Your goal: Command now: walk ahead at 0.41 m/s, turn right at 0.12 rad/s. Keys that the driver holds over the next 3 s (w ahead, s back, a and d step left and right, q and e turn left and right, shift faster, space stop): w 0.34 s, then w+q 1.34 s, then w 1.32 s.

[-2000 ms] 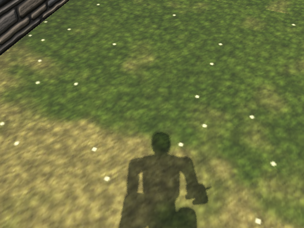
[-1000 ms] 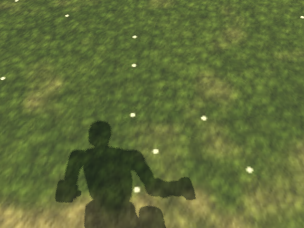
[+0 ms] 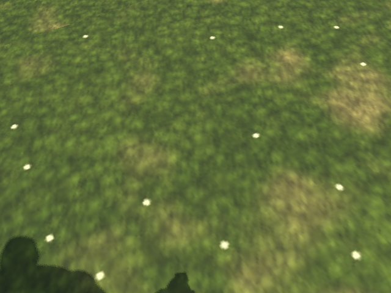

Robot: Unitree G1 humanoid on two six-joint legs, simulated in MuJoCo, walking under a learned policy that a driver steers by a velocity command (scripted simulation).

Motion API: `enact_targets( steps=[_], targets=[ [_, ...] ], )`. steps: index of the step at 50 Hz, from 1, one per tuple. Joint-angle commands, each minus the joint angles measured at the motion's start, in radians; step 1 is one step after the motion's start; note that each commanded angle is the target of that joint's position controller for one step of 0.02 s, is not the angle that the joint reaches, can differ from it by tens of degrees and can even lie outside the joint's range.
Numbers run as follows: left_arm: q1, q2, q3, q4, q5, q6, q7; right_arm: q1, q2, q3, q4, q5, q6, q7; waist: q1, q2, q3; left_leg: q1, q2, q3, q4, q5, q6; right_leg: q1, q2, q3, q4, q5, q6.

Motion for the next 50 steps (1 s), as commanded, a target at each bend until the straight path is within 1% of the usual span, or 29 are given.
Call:
enact_targets(
  steps=[1, 5, 6, 7, 8, 9, 10, 11, 12, 13, 14, 17, 20, 25, 27, 29, 31, 32, 33, 34, 35, 36, 37, 38, 39, 41, 43, 46, 50],
  targets=[
    [0.018, 0.189, 0.054, -0.026, -0.008, -0.018, -0.001, -0.174, -0.059, -0.002, -0.119, 0.007, -0.029, 0.01, 0.037, -0.14, 0.078, -0.038, -0.016, 0.014, -0.08, 0.016, 0.016, -0.021, -0.265, 0.144, -0.076, 0.193, -0.161],
    [0.03, 0.203, 0.058, 0.004, -0.017, -0.011, -0.001, -0.143, -0.082, -0.006, -0.134, 0.008, -0.043, 0.023, 0.007, -0.164, 0.067, 0.062, -0.045, 0.041, -0.142, -0.084, 0.075, 0.029, -0.294, 0.158, -0.006, 0.333, -0.14],
    [0.011, 0.211, 0.058, 0.004, -0.017, -0.008, 0.001, -0.08, -0.098, -0.016, -0.121, 0.006, -0.044, 0.02, -0.036, -0.171, 0.031, 0.169, -0.073, 0.067, -0.167, -0.088, 0.095, 0.021, -0.275, 0.134, 0.066, 0.491, -0.121],
    [0.007, 0.193, 0.051, 0.006, -0.014, -0.005, 0.004, 0.047, -0.127, -0.034, -0.085, 0.002, -0.044, 0.012, -0.098, -0.153, -0.051, 0.355, -0.098, 0.086, -0.181, -0.075, 0.124, -0.009, -0.225, 0.088, 0.22, 0.65, -0.097],
    [0.002, 0.154, 0.033, -0.008, -0.001, -0.006, 0.007, 0.228, -0.176, -0.05, -0.053, -0.006, -0.045, 0.003, -0.176, -0.092, -0.19, 0.645, 0.016, -0.039, -0.151, -0.065, 0.184, -0.165, -0.174, 0.043, 0.479, 0.554, -0.057],
    [0.12, 0.066, 0.007, -0.03, -0.006, -0.023, 0.004, 0.333, -0.272, -0.07, -0.034, -0.021, -0.04, 0.003, -0.14, 0.187, -0.35, 0.999, 0.277, -0.531, -0.247, -0.313, 0.339, -0.541, -0.003, -0.009, 0.899, 0.046, 0.027],
    [0.072, 0.121, 0.016, -0.018, -0.014, -0.041, 0.0, 0.347, -0.186, -0.044, -0.028, -0.003, -0.04, 0.008, -0.167, 0.201, -0.357, 0.998, 0.306, -0.747, -0.4, -0.48, 0.339, -0.67, 0.014, 0.125, 1.011, -0.286, 0.019],
    [-0.009, 0.177, 0.033, -0.04, -0.038, -0.048, -0.008, 0.271, -0.15, -0.029, -0.032, 0.001, -0.037, 0.003, -0.153, 0.134, -0.188, 0.88, 0.289, -0.608, -0.419, -0.522, 0.295, -0.761, -0.049, 0.104, 1.06, -0.224, 0.009],
    [-0.067, 0.172, 0.028, -0.053, -0.032, -0.051, -0.007, 0.201, -0.131, -0.021, -0.047, -0.003, -0.033, 0.001, -0.124, 0.049, -0.097, 0.736, 0.256, -0.491, -0.431, -0.442, 0.27, -0.745, -0.104, 0.061, 1.023, -0.134, -0.001],
    [-0.096, 0.16, 0.029, -0.058, -0.011, -0.05, -0.004, 0.152, -0.108, -0.012, -0.051, -0.012, -0.033, 0.002, -0.096, 0.011, -0.032, 0.611, 0.216, -0.404, -0.457, -0.344, 0.26, -0.716, -0.139, 0.046, 0.958, -0.066, 0.001],
    [-0.077, 0.15, 0.032, -0.051, -0.004, -0.041, -0.003, 0.121, -0.087, -0.005, -0.058, -0.021, -0.038, 0.001, -0.061, 0.033, -0.019, 0.531, 0.181, -0.338, -0.483, -0.26, 0.249, -0.652, -0.17, 0.051, 0.914, -0.016, 0.002],
    [-0.042, 0.113, 0.027, -0.032, -0.002, -0.019, 0.0, 0.109, -0.085, -0.004, -0.046, -0.011, -0.051, -0.002, -0.029, 0.046, -0.009, 0.451, 0.144, -0.222, -0.54, -0.116, 0.263, -0.608, -0.184, 0.03, 0.852, 0.055, 0.031],
    [-0.15, 0.1, 0.022, -0.073, 0.017, -0.025, 0.008, 0.159, -0.112, -0.01, -0.021, -0.003, -0.046, -0.014, -0.049, 0.005, 0.036, 0.459, 0.126, -0.176, -0.559, 0.014, 0.271, -0.678, -0.183, 0.016, 0.684, 0.184, 0.07],
    [-0.335, 0.06, 0.003, -0.111, 0.006, -0.053, -0.016, 0.253, -0.14, -0.019, 0.009, 0.012, -0.022, -0.034, -0.117, 0.009, 0.057, 0.466, 0.084, -0.118, -0.526, 0.037, 0.232, -0.576, -0.112, -0.02, 0.351, 0.39, 0.094],
    [-0.391, 0.067, 0.003, -0.127, 0.0, -0.062, -0.03, 0.293, -0.141, -0.02, 0.021, 0.018, -0.011, -0.037, -0.136, 0.015, 0.064, 0.506, 0.104, -0.152, -0.489, 0.021, 0.232, -0.559, -0.093, -0.014, 0.291, 0.387, 0.092],
    [-0.41, 0.091, 0.011, -0.137, -0.003, -0.072, -0.041, 0.308, -0.143, -0.023, 0.025, 0.02, 0.001, -0.044, -0.125, 0.031, 0.06, 0.562, 0.13, -0.202, -0.438, 0.014, 0.218, -0.534, -0.081, 0.005, 0.23, 0.339, 0.075],
    [-0.366, 0.123, 0.023, -0.129, -0.004, -0.081, -0.043, 0.3, -0.159, -0.031, 0.024, 0.017, 0.01, -0.05, -0.089, 0.061, 0.039, 0.592, 0.149, -0.239, -0.375, 0.068, 0.199, -0.453, -0.069, 0.001, 0.206, 0.253, 0.05],
    [-0.282, 0.147, 0.037, -0.108, -0.004, -0.084, -0.039, 0.283, -0.156, -0.03, 0.019, 0.015, 0.013, -0.051, -0.037, 0.066, -0.004, 0.579, 0.124, -0.225, -0.289, 0.17, 0.179, -0.327, -0.055, -0.018, 0.173, 0.234, 0.023],
    [-0.142, 0.195, 0.058, -0.079, 0.005, -0.086, -0.03, 0.275, -0.125, -0.018, 0.007, 0.005, 0.013, -0.049, 0.031, 0.051, -0.114, 0.509, 0.066, -0.189, -0.109, 0.199, 0.147, -0.099, -0.095, 0.002, 0.196, 0.253, -0.018],
    [0.039, 0.27, 0.075, -0.063, 0.02, -0.08, -0.017, 0.267, -0.056, 0.008, -0.033, -0.022, 0.011, -0.05, 0.096, -0.083, -0.299, 0.32, -0.024, -0.122, 0.215, -0.065, 0.104, 0.207, -0.299, 0.205, 0.245, 0.249, -0.079],
    [0.057, 0.307, 0.081, -0.039, 0.024, -0.069, -0.025, 0.422, 0.015, 0.027, -0.058, 0.015, -0.005, -0.045, 0.006, -0.412, -0.424, -0.021, -0.127, -0.09, 0.512, -0.586, 0.06, 0.462, -0.49, 0.656, 0.128, 0.01, -0.22],
    [0.027, 0.19, 0.054, -0.058, 0.015, -0.064, -0.025, 0.369, -0.099, 0.003, -0.033, 0.038, -0.006, -0.047, 0.044, -0.278, -0.326, -0.121, -0.066, -0.148, 0.616, -0.55, 0.052, 0.394, -0.457, 0.641, 0.071, -0.123, -0.188],
    [-0.022, 0.141, 0.039, -0.058, 0.01, -0.059, -0.018, 0.266, -0.139, -0.012, -0.055, 0.039, -0.002, -0.046, 0.053, -0.195, -0.188, -0.155, -0.031, -0.12, 0.625, -0.453, 0.049, 0.266, -0.423, 0.465, 0.059, -0.082, -0.149],
    [-0.077, 0.128, 0.031, -0.055, 0.015, -0.057, -0.018, 0.223, -0.125, -0.011, -0.064, 0.028, 0.001, -0.048, 0.027, -0.119, -0.119, -0.119, 0.006, -0.1, 0.599, -0.376, 0.041, 0.139, -0.383, 0.36, 0.036, 0.038, -0.136],
    [-0.114, 0.107, 0.026, -0.047, 0.018, -0.055, -0.019, 0.198, -0.113, -0.014, -0.074, 0.017, 0.006, -0.045, 0.003, -0.119, -0.061, -0.096, 0.03, -0.099, 0.553, -0.333, 0.036, 0.043, -0.347, 0.276, 0.006, 0.115, -0.134],
    [-0.15, 0.101, 0.028, -0.035, 0.024, -0.064, -0.017, 0.216, -0.075, -0.013, -0.081, 0.024, 0.027, -0.036, -0.038, -0.161, -0.026, -0.024, 0.06, -0.086, 0.515, -0.296, 0.027, -0.065, -0.32, 0.168, -0.058, 0.168, -0.137],
    [-0.163, 0.119, 0.037, -0.018, 0.017, -0.074, -0.015, 0.193, -0.049, -0.009, -0.099, 0.021, 0.044, -0.035, -0.052, -0.141, 0.01, -0.039, 0.07, -0.078, 0.47, -0.27, 0.015, -0.11, -0.327, 0.091, -0.102, 0.227, -0.15],
    [-0.157, 0.151, 0.049, 0.004, 0.018, -0.073, -0.01, 0.134, -0.04, -0.004, -0.128, 0.01, 0.049, -0.03, -0.046, -0.112, 0.033, -0.077, 0.076, -0.073, 0.34, -0.149, 0.003, -0.093, -0.326, -0.013, -0.124, 0.292, -0.154],
    [-0.138, 0.188, 0.059, 0.024, 0.011, -0.059, -0.001, 0.013, -0.026, 0.006, -0.161, 0.011, 0.036, -0.001, -0.003, -0.095, 0.061, -0.021, 0.054, -0.008, 0.106, 0.022, 0.024, -0.065, -0.301, -0.148, -0.119, 0.313, -0.115]
  ],
)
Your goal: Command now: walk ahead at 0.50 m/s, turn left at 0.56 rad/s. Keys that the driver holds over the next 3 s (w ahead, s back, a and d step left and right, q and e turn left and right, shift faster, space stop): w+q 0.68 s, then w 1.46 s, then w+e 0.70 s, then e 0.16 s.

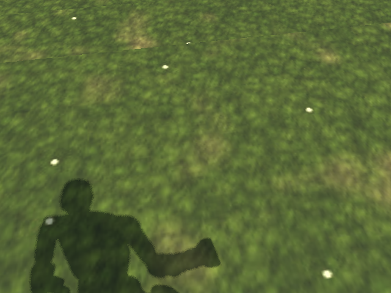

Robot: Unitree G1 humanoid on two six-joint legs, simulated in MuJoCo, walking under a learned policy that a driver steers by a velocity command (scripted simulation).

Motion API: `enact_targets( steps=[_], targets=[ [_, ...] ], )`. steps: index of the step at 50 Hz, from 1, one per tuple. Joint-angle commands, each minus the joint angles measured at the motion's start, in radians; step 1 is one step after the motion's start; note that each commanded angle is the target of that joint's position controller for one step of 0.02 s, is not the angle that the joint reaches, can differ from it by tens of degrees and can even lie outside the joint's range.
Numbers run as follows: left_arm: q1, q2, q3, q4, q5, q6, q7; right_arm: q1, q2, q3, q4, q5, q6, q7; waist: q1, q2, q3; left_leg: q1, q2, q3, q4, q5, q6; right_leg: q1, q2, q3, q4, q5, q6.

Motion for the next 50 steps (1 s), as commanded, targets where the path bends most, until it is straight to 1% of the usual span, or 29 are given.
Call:
enact_targets(
  steps=[1, 4, 6, 7, 8, 9, 10, 11, 12, 13, 14, 15, 18, 20, 24, 28, 31, 33, 34, 35, 36, 37, 38, 39, 40, 42, 44, 46, 50],
  targets=[
    [-0.074, 0.17, 0.039, -0.07, -0.01, -0.009, 0.008, -0.062, -0.016, 0.005, -0.081, -0.001, -0.013, 0.022, -0.014, -0.092, 0.027, 0.053, 0.003, 0.031, -0.135, 0.095, 0.017, -0.034, -0.267, 0.062, -0.117, 0.265, -0.153],
    [-0.046, 0.201, 0.051, -0.051, -0.03, 0.008, 0.006, -0.117, -0.036, -0.001, -0.118, -0.001, -0.008, 0.034, -0.008, -0.097, 0.049, 0.052, -0.012, 0.062, -0.209, 0.021, 0.054, 0.056, -0.3, 0.033, -0.076, 0.308, -0.131],
    [-0.051, 0.231, 0.061, -0.049, -0.043, 0.02, 0.008, -0.088, -0.066, -0.017, -0.128, -0.007, -0.002, 0.036, -0.043, -0.119, 0.015, 0.136, -0.065, 0.114, -0.231, -0.082, 0.094, 0.099, -0.304, 0.0, 0.038, 0.576, -0.111],
    [-0.06, 0.242, 0.065, -0.05, -0.051, 0.028, 0.009, -0.008, -0.093, -0.034, -0.113, -0.008, 0.002, 0.033, -0.096, -0.123, -0.038, 0.252, -0.111, 0.149, -0.252, -0.109, 0.119, 0.097, -0.288, -0.026, 0.17, 0.732, -0.095],
    [-0.066, 0.226, 0.058, -0.054, -0.053, 0.034, 0.01, 0.155, -0.14, -0.065, -0.068, -0.004, 0.006, 0.024, -0.184, -0.1, -0.121, 0.476, -0.169, 0.171, -0.305, -0.061, 0.153, 0.03, -0.247, -0.061, 0.383, 0.785, -0.065],
    [-0.043, 0.173, 0.036, -0.07, -0.021, 0.031, 0.014, 0.323, -0.227, -0.1, -0.027, 0.003, 0.016, 0.004, -0.245, 0.014, -0.21, 0.778, -0.082, -0.008, -0.318, -0.031, 0.208, -0.215, -0.201, -0.068, 0.702, 0.487, -0.013],
    [0.04, 0.03, -0.009, -0.133, 0.018, 0.008, 0.006, 0.258, -0.338, -0.104, -0.05, 0.007, 0.003, 0.001, -0.1, 0.283, -0.284, 1.024, 0.155, -0.605, -0.465, -0.248, 0.389, -0.636, 0.008, 0.054, 1.041, -0.37, 0.048],
    [-0.056, 0.125, 0.002, -0.141, -0.021, -0.024, -0.004, 0.272, -0.253, -0.078, -0.087, 0.003, -0.019, 0.013, -0.182, 0.146, -0.393, 1.055, 0.216, -0.8, -0.611, -0.403, 0.413, -0.73, 0.005, 0.269, 1.139, -0.373, 0.032],
    [-0.136, 0.171, 0.013, -0.165, -0.054, -0.038, -0.01, 0.243, -0.193, -0.06, -0.071, -0.005, -0.036, 0.017, -0.184, 0.086, -0.249, 0.967, 0.2, -0.671, -0.625, -0.347, 0.364, -0.808, -0.035, 0.261, 1.122, -0.269, 0.011],
    [-0.147, 0.155, 0.007, -0.163, -0.04, -0.047, -0.003, 0.194, -0.167, -0.05, -0.071, -0.005, -0.044, 0.017, -0.145, 0.016, -0.171, 0.831, 0.158, -0.55, -0.613, -0.242, 0.33, -0.772, -0.08, 0.259, 1.039, -0.18, -0.002],
    [-0.143, 0.154, 0.01, -0.152, -0.011, -0.048, 0.006, 0.128, -0.138, -0.041, -0.079, -0.009, -0.044, 0.013, -0.103, -0.013, -0.124, 0.703, 0.118, -0.452, -0.607, -0.113, 0.303, -0.701, -0.11, 0.261, 0.952, -0.122, 0.001],
    [-0.124, 0.16, 0.015, -0.147, -0.001, -0.039, 0.006, 0.09, -0.116, -0.032, -0.095, -0.021, -0.045, 0.009, -0.07, 0.002, -0.112, 0.622, 0.088, -0.393, -0.623, -0.017, 0.293, -0.632, -0.128, 0.27, 0.908, -0.082, 0.003],
    [-0.122, 0.129, 0.01, -0.144, 0.011, -0.01, 0.005, 0.093, -0.123, -0.032, -0.087, -0.017, -0.052, -0.006, -0.052, -0.002, -0.094, 0.525, 0.057, -0.309, -0.656, 0.15, 0.306, -0.583, -0.116, 0.247, 0.8, -0.021, 0.041],
    [-0.188, 0.106, 0.001, -0.162, 0.014, -0.003, 0.007, 0.128, -0.141, -0.037, -0.068, -0.012, -0.052, -0.021, -0.07, -0.01, -0.063, 0.506, 0.033, -0.264, -0.663, 0.179, 0.294, -0.61, -0.097, 0.239, 0.678, 0.08, 0.067],
    [-0.33, 0.073, -0.015, -0.194, 0.004, -0.01, -0.007, 0.184, -0.145, -0.039, -0.034, -0.004, -0.042, -0.036, -0.123, 0.029, -0.033, 0.483, -0.019, -0.226, -0.646, 0.087, 0.236, -0.55, -0.041, 0.236, 0.395, 0.301, 0.077],
    [-0.416, 0.089, -0.012, -0.225, -0.008, -0.025, -0.025, 0.239, -0.144, -0.04, 0.003, 0.004, -0.031, -0.039, -0.154, 0.041, -0.015, 0.539, 0.006, -0.302, -0.59, 0.038, 0.22, -0.512, -0.007, 0.251, 0.264, 0.317, 0.055],
    [-0.393, 0.116, 0.002, -0.225, -0.012, -0.037, -0.032, 0.238, -0.14, -0.041, 0.013, 0.004, -0.018, -0.045, -0.133, 0.074, -0.02, 0.609, 0.028, -0.379, -0.512, 0.062, 0.205, -0.459, 0.008, 0.26, 0.212, 0.209, 0.025],
    [-0.262, 0.145, 0.023, -0.195, -0.01, -0.046, -0.024, 0.206, -0.122, -0.036, 0.005, 0.002, -0.013, -0.044, -0.061, 0.097, -0.072, 0.596, -0.008, -0.377, -0.404, 0.183, 0.173, -0.269, 0.016, 0.229, 0.155, 0.186, -0.019],
    [-0.129, 0.183, 0.039, -0.179, 0.005, -0.051, -0.017, 0.186, -0.079, -0.02, -0.014, -0.006, -0.016, -0.039, 0.006, 0.064, -0.191, 0.513, -0.058, -0.327, -0.209, 0.174, 0.138, -0.026, -0.081, 0.301, 0.187, 0.195, -0.076],
    [0.025, 0.261, 0.058, -0.16, 0.024, -0.046, -0.009, 0.275, -0.019, 0.0, -0.032, -0.006, -0.022, -0.04, 0.012, -0.129, -0.364, 0.233, -0.179, -0.198, 0.127, -0.099, 0.062, 0.351, -0.303, 0.62, 0.194, 0.113, -0.203],
    [0.072, 0.239, 0.057, -0.121, 0.0, -0.035, -0.022, 0.357, -0.033, 0.009, -0.031, 0.011, -0.03, -0.042, -0.013, -0.365, -0.413, 0.001, -0.206, -0.152, 0.348, -0.5, 0.029, 0.461, -0.427, 0.976, 0.088, -0.112, -0.295],
    [0.029, 0.153, 0.034, -0.133, -0.018, -0.028, -0.021, 0.301, -0.115, -0.01, -0.009, 0.018, -0.031, -0.04, 0.006, -0.232, -0.266, -0.076, -0.144, -0.174, 0.422, -0.438, 0.02, 0.346, -0.394, 0.909, 0.044, -0.253, -0.26],
    [-0.017, 0.115, 0.022, -0.139, -0.012, -0.018, -0.018, 0.201, -0.134, -0.014, -0.022, 0.009, -0.029, -0.038, 0.014, -0.146, -0.152, -0.076, -0.11, -0.132, 0.427, -0.358, 0.016, 0.212, -0.345, 0.754, 0.033, -0.216, -0.221],
    [-0.058, 0.101, 0.014, -0.135, -0.002, -0.011, -0.018, 0.134, -0.121, -0.014, -0.042, -0.003, -0.032, -0.036, -0.003, -0.103, -0.068, -0.059, -0.087, -0.11, 0.382, -0.309, 0.017, 0.078, -0.303, 0.653, 0.005, -0.109, -0.21],
    [-0.079, 0.083, 0.006, -0.129, 0.004, -0.012, -0.017, 0.106, -0.107, -0.016, -0.05, -0.011, -0.034, -0.033, -0.026, -0.105, -0.032, -0.029, -0.059, -0.107, 0.325, -0.273, 0.021, -0.003, -0.267, 0.579, -0.019, -0.022, -0.203],
    [-0.087, 0.077, 0.002, -0.115, 0.004, -0.017, -0.017, 0.13, -0.062, -0.006, -0.045, -0.003, -0.033, -0.023, -0.06, -0.141, -0.029, 0.039, -0.037, -0.083, 0.241, -0.255, 0.022, -0.079, -0.232, 0.492, -0.059, 0.078, -0.206],
    [-0.076, 0.108, 0.009, -0.095, -0.008, -0.022, -0.017, 0.101, -0.031, 0.007, -0.055, -0.011, -0.034, -0.019, -0.065, -0.14, -0.023, 0.037, -0.022, -0.049, 0.137, -0.23, 0.013, -0.1, -0.234, 0.431, -0.092, 0.171, -0.228],
    [-0.069, 0.14, 0.016, -0.082, -0.016, -0.019, -0.014, 0.046, -0.015, 0.02, -0.068, -0.021, -0.042, -0.013, -0.052, -0.121, -0.023, 0.051, -0.008, -0.023, 0.011, -0.13, 0.006, -0.104, -0.228, 0.371, -0.11, 0.231, -0.231],
    [-0.017, 0.174, 0.02, -0.052, -0.029, -0.004, -0.013, -0.081, -0.01, 0.03, -0.089, -0.011, -0.059, 0.004, -0.003, -0.115, -0.012, 0.146, -0.039, 0.024, -0.225, 0.064, 0.004, -0.108, -0.197, 0.275, -0.11, 0.256, -0.194]
  ],
)
Over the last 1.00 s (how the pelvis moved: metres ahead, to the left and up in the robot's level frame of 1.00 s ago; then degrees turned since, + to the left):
0.53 0.04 0.00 18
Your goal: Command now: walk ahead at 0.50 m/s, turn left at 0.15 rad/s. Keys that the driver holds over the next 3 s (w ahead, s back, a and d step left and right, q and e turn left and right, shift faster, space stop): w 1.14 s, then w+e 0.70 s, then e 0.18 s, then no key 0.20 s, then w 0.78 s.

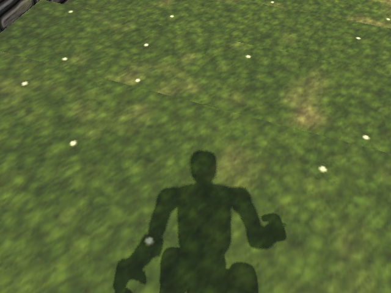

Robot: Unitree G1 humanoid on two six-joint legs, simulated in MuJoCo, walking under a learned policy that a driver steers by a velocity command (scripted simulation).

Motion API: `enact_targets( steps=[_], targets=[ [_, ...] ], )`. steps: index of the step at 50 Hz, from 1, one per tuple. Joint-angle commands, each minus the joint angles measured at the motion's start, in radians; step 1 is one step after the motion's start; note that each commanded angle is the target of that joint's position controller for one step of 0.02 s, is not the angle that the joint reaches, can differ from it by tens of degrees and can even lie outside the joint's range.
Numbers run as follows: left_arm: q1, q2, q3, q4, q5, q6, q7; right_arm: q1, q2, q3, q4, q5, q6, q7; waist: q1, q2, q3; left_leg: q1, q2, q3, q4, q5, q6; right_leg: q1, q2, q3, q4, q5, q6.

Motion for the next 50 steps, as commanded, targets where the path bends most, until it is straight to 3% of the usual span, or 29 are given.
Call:
enact_targets(
  steps=[1, 5, 7, 8, 9, 10, 11, 12, 13, 15, 17, 20, 23, 26, 29, 31, 33, 34, 35, 36, 37, 38, 39, 40, 42, 47, 48, 49, 50],
  targets=[
    [-0.046, 0.185, 0.038, -0.062, -0.013, -0.01, 0.003, -0.088, -0.04, -0.002, -0.081, 0.007, -0.022, 0.012, -0.012, -0.115, 0.0, 0.092, -0.022, 0.037, -0.134, 0.122, -0.001, -0.049, -0.243, 0.137, -0.112, 0.237, -0.166],
    [-0.007, 0.21, 0.042, -0.029, -0.022, 0.012, 0.007, -0.122, -0.073, -0.015, -0.103, 0.011, -0.025, 0.022, -0.032, -0.129, 0.008, 0.147, -0.046, 0.049, -0.231, 0.052, 0.042, 0.043, -0.294, 0.147, -0.047, 0.295, -0.134],
    [-0.013, 0.197, 0.034, -0.025, -0.022, 0.02, 0.012, 0.047, -0.127, -0.047, -0.052, 0.001, -0.022, 0.014, -0.132, -0.108, -0.09, 0.416, -0.093, 0.09, -0.293, 0.047, 0.086, 0.016, -0.239, 0.079, 0.166, 0.534, -0.092],
    [-0.017, 0.156, 0.015, -0.039, -0.005, 0.017, 0.014, 0.209, -0.182, -0.07, -0.018, -0.006, -0.018, 0.004, -0.206, -0.067, -0.203, 0.666, -0.002, -0.004, -0.266, 0.056, 0.132, -0.117, -0.193, 0.034, 0.399, 0.445, -0.052],
    [0.065, 0.057, -0.02, -0.078, 0.012, -0.001, 0.011, 0.307, -0.297, -0.094, -0.008, -0.021, -0.009, -0.005, -0.193, 0.181, -0.343, 1.011, 0.264, -0.445, -0.317, -0.069, 0.289, -0.501, -0.046, -0.021, 0.801, 0.011, 0.026],
    [0.044, 0.1, -0.012, -0.066, 0.002, -0.018, 0.009, 0.333, -0.229, -0.076, 0.0, -0.006, -0.008, 0.0, -0.21, 0.198, -0.394, 1.017, 0.303, -0.671, -0.442, -0.183, 0.328, -0.632, -0.026, 0.114, 0.95, -0.356, 0.023],
    [-0.027, 0.17, 0.009, -0.088, -0.024, -0.026, 0.003, 0.265, -0.184, -0.057, -0.001, -0.002, -0.013, 0.004, -0.196, 0.135, -0.243, 0.904, 0.271, -0.545, -0.459, -0.219, 0.286, -0.715, -0.084, 0.123, 1.002, -0.302, 0.009],
    [-0.081, 0.164, 0.007, -0.099, -0.025, -0.027, 0.003, 0.202, -0.152, -0.047, -0.008, -0.003, -0.015, 0.006, -0.172, 0.085, -0.158, 0.778, 0.225, -0.422, -0.475, -0.166, 0.261, -0.705, -0.127, 0.1, 0.97, -0.215, 0.003],
    [-0.103, 0.152, 0.008, -0.101, -0.009, -0.023, 0.006, 0.15, -0.124, -0.038, -0.008, -0.007, -0.017, 0.01, -0.144, 0.049, -0.093, 0.661, 0.186, -0.339, -0.506, -0.087, 0.248, -0.674, -0.152, 0.09, 0.911, -0.151, 0.01],
    [-0.072, 0.125, 0.008, -0.089, 0.001, -0.002, 0.006, 0.095, -0.099, -0.031, -0.009, -0.016, -0.028, 0.014, -0.087, 0.069, -0.059, 0.518, 0.139, -0.246, -0.569, 0.023, 0.239, -0.564, -0.181, 0.097, 0.845, -0.07, 0.024],
    [-0.07, 0.096, 0.003, -0.086, 0.006, 0.014, 0.008, 0.095, -0.111, -0.037, 0.008, -0.011, -0.043, 0.013, -0.068, 0.057, -0.049, 0.47, 0.13, -0.182, -0.606, 0.11, 0.253, -0.548, -0.181, 0.088, 0.798, -0.016, 0.043],
    [-0.169, 0.08, -0.003, -0.115, 0.014, 0.018, 0.01, 0.126, -0.13, -0.044, 0.043, -0.009, -0.048, 0.002, -0.086, 0.019, -0.011, 0.475, 0.117, -0.109, -0.632, 0.167, 0.247, -0.592, -0.18, 0.089, 0.628, 0.132, 0.061],
    [-0.274, 0.058, -0.014, -0.139, 0.009, 0.008, -0.002, 0.167, -0.151, -0.048, 0.073, -0.003, -0.041, -0.007, -0.123, 0.014, 0.014, 0.48, 0.093, -0.046, -0.639, 0.157, 0.217, -0.553, -0.152, 0.069, 0.433, 0.283, 0.056],
    [-0.368, 0.059, -0.018, -0.169, 0.001, 0.0, -0.016, 0.232, -0.171, -0.053, 0.113, 0.005, -0.033, -0.01, -0.159, 0.009, 0.036, 0.531, 0.116, -0.041, -0.627, 0.125, 0.21, -0.533, -0.126, 0.056, 0.328, 0.325, 0.044],
    [-0.417, 0.075, -0.016, -0.197, -0.001, -0.006, -0.032, 0.265, -0.177, -0.057, 0.147, 0.011, -0.018, -0.015, -0.161, 0.014, 0.049, 0.638, 0.159, -0.056, -0.574, 0.172, 0.194, -0.557, -0.114, 0.064, 0.263, 0.251, 0.01],
    [-0.394, 0.091, -0.01, -0.196, 0.001, -0.01, -0.037, 0.265, -0.186, -0.061, 0.161, 0.012, -0.007, -0.02, -0.139, 0.029, 0.029, 0.691, 0.173, -0.06, -0.52, 0.275, 0.176, -0.508, -0.096, 0.049, 0.237, 0.175, -0.017],
    [-0.228, 0.139, 0.017, -0.151, 0.006, -0.012, -0.029, 0.239, -0.187, -0.059, 0.162, 0.01, 0.005, -0.025, -0.043, 0.035, -0.078, 0.68, 0.12, -0.011, -0.318, 0.568, 0.14, -0.255, -0.037, -0.01, 0.2, 0.154, -0.06],
    [-0.061, 0.194, 0.04, -0.11, 0.011, -0.01, -0.019, 0.244, -0.153, -0.042, 0.15, -0.002, 0.006, -0.029, 0.023, 0.004, -0.209, 0.552, 0.07, 0.029, -0.094, 0.49, 0.106, 0.022, -0.104, 0.054, 0.245, 0.2, -0.105],
    [0.055, 0.296, 0.065, -0.095, 0.026, -0.003, -0.012, 0.355, -0.053, -0.01, 0.121, -0.008, -0.011, -0.021, 0.006, -0.212, -0.375, 0.143, -0.075, 0.082, 0.308, 0.097, 0.025, 0.439, -0.365, 0.486, 0.229, 0.077, -0.263],
    [0.084, 0.229, 0.048, -0.082, 0.004, 0.004, -0.014, 0.336, -0.066, -0.009, 0.138, -0.003, -0.032, -0.016, 0.026, -0.288, -0.438, -0.023, -0.144, -0.042, 0.478, -0.434, 0.013, 0.504, -0.427, 0.766, 0.071, -0.055, -0.31],
    [0.019, 0.185, 0.03, -0.088, -0.003, 0.005, -0.012, 0.256, -0.149, -0.033, 0.116, 0.025, -0.046, -0.008, 0.025, -0.216, -0.282, -0.126, -0.081, -0.074, 0.549, -0.404, 0.026, 0.391, -0.402, 0.653, 0.041, -0.145, -0.261],
    [-0.046, 0.16, 0.023, -0.101, 0.001, 0.007, -0.009, 0.182, -0.15, -0.032, 0.096, 0.033, -0.052, -0.007, 0.003, -0.151, -0.174, -0.133, -0.028, -0.038, 0.519, -0.316, 0.036, 0.247, -0.364, 0.527, 0.02, -0.119, -0.229],
    [-0.102, 0.134, 0.015, -0.104, 0.009, 0.006, -0.011, 0.141, -0.139, -0.032, 0.087, 0.019, -0.051, -0.01, -0.026, -0.103, -0.09, -0.108, 0.006, -0.017, 0.452, -0.245, 0.032, 0.105, -0.325, 0.435, -0.016, -0.039, -0.216],
    [-0.137, 0.104, 0.007, -0.109, 0.02, 0.0, -0.013, 0.149, -0.131, -0.038, 0.093, 0.007, -0.042, -0.014, -0.062, -0.119, -0.061, -0.046, 0.039, -0.025, 0.395, -0.191, 0.03, 0.011, -0.291, 0.369, -0.046, 0.037, -0.202],
    [-0.156, 0.099, 0.007, -0.104, 0.022, -0.011, -0.016, 0.194, -0.089, -0.032, 0.113, 0.003, -0.02, -0.017, -0.098, -0.137, -0.056, 0.035, 0.05, -0.018, 0.351, -0.149, 0.013, -0.08, -0.265, 0.299, -0.096, 0.132, -0.213],
    [-0.109, 0.141, 0.021, -0.062, 0.013, -0.017, 0.003, 0.061, -0.055, -0.021, 0.077, -0.007, -0.014, -0.018, -0.078, -0.097, -0.006, -0.022, 0.057, 0.0, 0.089, 0.08, -0.022, -0.085, -0.236, 0.158, -0.145, 0.272, -0.207],
    [-0.062, 0.052, -0.008, -0.075, 0.118, -0.048, -0.02, 0.123, 0.016, 0.031, 0.11, -0.149, -0.018, 0.034, -0.07, -0.087, -0.034, -0.028, 0.022, 0.033, 0.082, 0.144, -0.025, -0.073, -0.238, 0.145, -0.145, 0.154, -0.239],
    [-0.026, 0.069, 0.0, -0.055, 0.116, -0.052, -0.035, 0.092, 0.015, 0.025, 0.108, -0.146, -0.014, 0.051, -0.053, -0.096, 0.008, -0.048, 0.024, 0.021, 0.044, 0.169, -0.017, -0.075, -0.244, 0.151, -0.147, 0.108, -0.24],
    [-0.025, 0.093, 0.002, -0.056, 0.108, -0.052, -0.045, 0.037, -0.017, 0.024, 0.087, -0.125, -0.013, 0.058, -0.044, -0.092, 0.017, -0.054, 0.017, 0.027, -0.004, 0.193, -0.011, -0.077, -0.243, 0.145, -0.139, 0.088, -0.237]
  ],
)
Over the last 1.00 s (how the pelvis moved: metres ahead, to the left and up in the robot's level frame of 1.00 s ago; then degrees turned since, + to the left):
0.55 0.15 0.00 30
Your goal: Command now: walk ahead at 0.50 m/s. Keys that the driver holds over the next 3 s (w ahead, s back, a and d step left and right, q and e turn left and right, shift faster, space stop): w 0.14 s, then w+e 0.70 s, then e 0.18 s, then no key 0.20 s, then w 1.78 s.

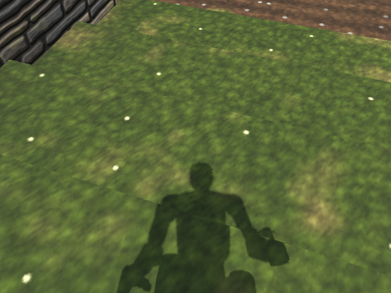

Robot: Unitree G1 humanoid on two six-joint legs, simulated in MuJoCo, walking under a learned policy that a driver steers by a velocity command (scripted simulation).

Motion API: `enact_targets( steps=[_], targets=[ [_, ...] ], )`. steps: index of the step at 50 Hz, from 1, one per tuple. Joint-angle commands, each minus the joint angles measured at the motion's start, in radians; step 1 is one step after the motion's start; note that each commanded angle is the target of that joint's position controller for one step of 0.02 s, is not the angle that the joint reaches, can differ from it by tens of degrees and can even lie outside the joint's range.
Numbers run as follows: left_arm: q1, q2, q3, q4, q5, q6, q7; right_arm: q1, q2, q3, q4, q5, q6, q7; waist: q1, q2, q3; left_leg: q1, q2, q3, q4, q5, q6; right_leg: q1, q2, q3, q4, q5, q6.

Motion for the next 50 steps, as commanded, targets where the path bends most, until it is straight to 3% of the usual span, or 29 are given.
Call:
enact_targets(
  steps=[1, 7, 9, 10, 11, 12, 13, 14, 15, 16, 17, 19, 24, 28, 30, 34, 37, 38, 39, 40, 41, 42, 43, 44, 45, 46, 47, 49, 50],
  targets=[
    [-0.002, 0.126, 0.019, -0.057, 0.021, -0.03, -0.029, -0.04, -0.035, 0.015, -0.056, -0.021, -0.003, 0.036, -0.009, -0.091, 0.048, 0.013, -0.022, 0.021, -0.112, 0.11, 0.011, -0.061, -0.266, 0.151, -0.112, 0.072, -0.194],
    [0.056, 0.16, 0.018, -0.012, 0.008, -0.008, -0.03, -0.175, -0.063, 0.028, -0.117, 0.009, -0.012, 0.014, 0.008, -0.105, 0.075, 0.043, -0.067, 0.04, -0.291, 0.041, 0.077, 0.146, -0.336, 0.163, -0.069, 0.16, -0.162],
    [0.039, 0.176, 0.021, -0.003, 0.001, -0.003, -0.026, -0.159, -0.095, 0.014, -0.124, 0.025, -0.027, 0.01, -0.045, -0.094, 0.045, 0.238, -0.114, 0.096, -0.332, 0.051, 0.12, 0.099, -0.305, 0.146, 0.016, 0.373, -0.128],
    [0.033, 0.175, 0.021, 0.0, 0.011, -0.006, -0.028, -0.071, -0.136, -0.003, -0.103, 0.041, -0.04, 0.007, -0.094, -0.081, -0.02, 0.45, -0.132, 0.106, -0.294, 0.079, 0.154, 0.017, -0.244, 0.103, 0.139, 0.506, -0.082],
    [0.114, 0.076, -0.005, -0.009, 0.027, -0.017, -0.025, 0.114, -0.179, -0.012, -0.052, 0.038, -0.046, 0.005, -0.121, 0.041, -0.261, 0.873, -0.014, 0.006, -0.179, 0.26, 0.277, -0.158, -0.126, 0.037, 0.425, 0.415, -0.007],
    [0.25, -0.018, -0.041, -0.021, 0.044, -0.032, -0.043, 0.375, -0.19, -0.012, -0.002, 0.037, -0.032, -0.002, -0.173, 0.244, -0.519, 1.328, 0.277, -0.484, -0.358, 0.107, 0.492, -0.496, 0.044, 0.033, 0.738, -0.2, 0.058],
    [0.054, 0.057, -0.012, -0.028, 0.008, -0.027, -0.06, 0.523, -0.142, -0.007, 0.061, 0.004, -0.034, -0.012, -0.271, 0.115, -0.337, 1.212, 0.263, -0.609, -0.502, -0.158, 0.368, -0.676, 0.025, 0.146, 0.961, -0.36, 0.023],
    [-0.046, 0.064, 0.001, -0.045, -0.013, -0.03, -0.043, 0.424, -0.156, -0.019, 0.071, 0.015, -0.049, -0.02, -0.231, 0.102, -0.084, 0.948, 0.236, -0.46, -0.545, -0.338, 0.274, -0.751, -0.051, 0.171, 1.044, -0.262, -0.008],
    [-0.05, 0.077, 0.004, -0.037, -0.006, -0.032, -0.017, 0.303, -0.105, -0.008, 0.053, 0.026, -0.049, -0.03, -0.177, 0.078, -0.012, 0.754, 0.221, -0.353, -0.576, -0.32, 0.261, -0.709, -0.117, 0.155, 1.031, -0.184, -0.021],
    [-0.035, 0.053, -0.006, -0.038, 0.013, -0.029, -0.002, 0.253, -0.044, 0.013, 0.049, 0.033, -0.046, -0.038, -0.129, 0.056, -0.039, 0.666, 0.209, -0.282, -0.597, -0.189, 0.265, -0.63, -0.154, 0.161, 0.993, -0.126, -0.028],
    [-0.047, 0.024, -0.018, -0.036, 0.022, -0.024, -0.006, 0.196, 0.004, 0.028, 0.032, 0.028, -0.045, -0.044, -0.097, 0.029, -0.038, 0.597, 0.201, -0.217, -0.623, -0.074, 0.264, -0.572, -0.178, 0.161, 0.982, -0.084, -0.022],
    [-0.043, -0.005, -0.019, -0.028, 0.013, -0.01, -0.021, 0.135, 0.024, 0.029, 0.01, 0.018, -0.05, -0.049, -0.053, 0.021, -0.04, 0.558, 0.181, -0.107, -0.683, -0.009, 0.257, -0.546, -0.186, 0.152, 0.921, -0.068, -0.007],
    [-0.155, -0.018, -0.025, -0.045, -0.006, 0.01, -0.057, 0.203, -0.01, 0.014, 0.064, -0.025, -0.068, -0.04, -0.074, -0.007, 0.007, 0.581, 0.157, 0.122, -0.726, 0.228, 0.264, -0.648, -0.193, 0.109, 0.672, 0.205, 0.028],
    [-0.232, -0.004, -0.022, -0.069, -0.006, 0.034, -0.058, 0.263, -0.029, 0.013, 0.119, -0.02, -0.07, -0.01, -0.084, 0.018, 0.029, 0.615, 0.151, 0.222, -0.7, 0.37, 0.248, -0.613, -0.158, 0.066, 0.518, 0.323, 0.023],
    [-0.27, 0.019, -0.009, -0.082, -0.006, 0.038, -0.054, 0.292, -0.038, 0.013, 0.141, -0.023, -0.069, -0.001, -0.088, 0.016, 0.047, 0.685, 0.161, 0.236, -0.686, 0.395, 0.229, -0.633, -0.138, 0.07, 0.46, 0.341, 0.015],
    [-0.352, 0.026, 0.006, -0.11, -0.006, 0.042, -0.042, 0.346, -0.055, 0.004, 0.185, -0.025, -0.052, -0.002, -0.096, 0.036, 0.074, 0.804, 0.172, 0.278, -0.64, 0.439, 0.198, -0.603, -0.091, 0.017, 0.427, 0.159, -0.008],
    [-0.312, 0.066, 0.028, -0.116, -0.021, 0.027, -0.027, 0.322, -0.117, -0.023, 0.187, -0.02, -0.046, -0.013, -0.047, 0.06, 0.069, 0.854, 0.193, 0.318, -0.513, 0.742, 0.177, -0.487, -0.023, -0.029, 0.396, -0.011, -0.039],
    [-0.248, 0.089, 0.04, -0.102, -0.036, 0.015, -0.02, 0.301, -0.14, -0.031, 0.185, -0.021, -0.044, -0.019, -0.01, 0.054, 0.044, 0.837, 0.183, 0.344, -0.412, 0.849, 0.159, -0.388, 0.025, -0.06, 0.341, 0.035, -0.063],
    [-0.127, 0.124, 0.059, -0.069, -0.042, 0.001, -0.005, 0.315, -0.139, -0.028, 0.188, -0.039, -0.046, -0.018, 0.02, 0.049, -0.027, 0.709, 0.15, 0.355, -0.231, 0.87, 0.126, -0.151, 0.066, -0.052, 0.372, 0.142, -0.104],
    [0.078, 0.17, 0.079, -0.023, -0.037, -0.01, 0.023, 0.383, -0.044, 0.005, 0.172, -0.061, -0.061, -0.013, 0.046, -0.05, -0.23, 0.334, 0.094, 0.306, 0.062, 0.622, 0.012, 0.356, 0.004, 0.142, 0.497, 0.245, -0.243],
    [0.295, 0.193, 0.078, 0.045, -0.012, -0.002, 0.036, 0.354, 0.009, 0.04, 0.141, -0.07, -0.07, 0.029, 0.119, -0.206, -0.388, 0.024, -0.102, 0.242, 0.42, -0.487, -0.075, 0.687, -0.225, 0.583, 0.301, 0.264, -0.413],
    [0.43, 0.181, 0.082, 0.103, 0.0, -0.013, 0.027, 0.119, -0.025, 0.024, 0.08, 0.002, -0.069, 0.057, 0.219, -0.075, -0.261, -0.191, -0.16, 0.036, 0.566, -0.537, -0.031, 0.674, -0.273, 0.697, 0.147, 0.198, -0.351],
    [0.312, 0.213, 0.1, 0.085, -0.02, -0.036, 0.027, -0.025, -0.033, 0.021, 0.025, 0.034, -0.077, 0.046, 0.193, -0.077, -0.051, -0.298, -0.096, -0.053, 0.624, -0.509, -0.026, 0.469, -0.291, 0.633, 0.142, 0.278, -0.315],
    [0.205, 0.148, 0.078, 0.078, -0.042, -0.045, 0.02, -0.037, -0.081, 0.012, 0.008, 0.016, -0.078, 0.02, 0.128, -0.075, -0.058, -0.207, -0.054, -0.087, 0.592, -0.484, -0.035, 0.297, -0.283, 0.577, 0.149, 0.366, -0.318],
    [0.122, 0.079, 0.046, 0.063, -0.044, -0.048, 0.008, 0.0, -0.055, 0.02, -0.003, -0.005, -0.073, -0.006, 0.037, -0.056, -0.058, -0.081, -0.033, -0.092, 0.532, -0.445, -0.021, 0.096, -0.276, 0.517, 0.153, 0.503, -0.326],
    [0.008, 0.041, 0.025, 0.029, -0.032, -0.045, -0.007, 0.058, 0.004, 0.038, 0.003, -0.008, -0.057, -0.026, -0.061, -0.026, -0.04, 0.083, -0.013, -0.082, 0.478, -0.418, -0.011, -0.138, -0.261, 0.466, 0.117, 0.625, -0.326],
    [-0.081, 0.024, 0.015, -0.011, -0.026, -0.044, -0.016, 0.084, 0.011, 0.039, 0.001, -0.003, -0.041, -0.039, -0.115, -0.033, -0.033, 0.168, -0.017, -0.065, 0.414, -0.411, -0.013, -0.273, -0.233, 0.419, 0.076, 0.642, -0.316],
    [-0.139, 0.103, 0.032, -0.058, -0.026, -0.052, -0.016, 0.101, -0.051, 0.022, -0.012, 0.006, -0.024, -0.046, -0.141, -0.029, -0.031, 0.242, -0.035, -0.012, 0.244, -0.332, -0.035, -0.394, -0.169, 0.338, 0.056, 0.623, -0.263],
    [-0.144, 0.15, 0.045, -0.067, -0.009, -0.048, -0.011, 0.105, -0.002, 0.036, -0.02, 0.003, -0.011, -0.034, -0.146, -0.019, -0.049, 0.335, -0.05, 0.043, 0.171, -0.239, -0.043, -0.483, -0.102, 0.263, 0.101, 0.621, -0.22]
  ],
)
Over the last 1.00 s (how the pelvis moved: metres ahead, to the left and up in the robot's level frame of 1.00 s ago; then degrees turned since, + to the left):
0.55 0.00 0.00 1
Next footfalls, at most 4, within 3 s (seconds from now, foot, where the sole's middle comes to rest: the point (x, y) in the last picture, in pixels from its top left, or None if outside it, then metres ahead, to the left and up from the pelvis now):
0.20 left None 0.31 0.16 -0.78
0.78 right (254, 271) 0.58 -0.12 -0.78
1.32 left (224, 208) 0.92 -0.02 -0.94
1.88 right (301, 192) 1.02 -0.37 -0.94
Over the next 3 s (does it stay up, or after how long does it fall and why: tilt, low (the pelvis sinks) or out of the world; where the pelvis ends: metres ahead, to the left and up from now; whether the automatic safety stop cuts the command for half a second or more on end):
stays up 1.45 -0.56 -0.28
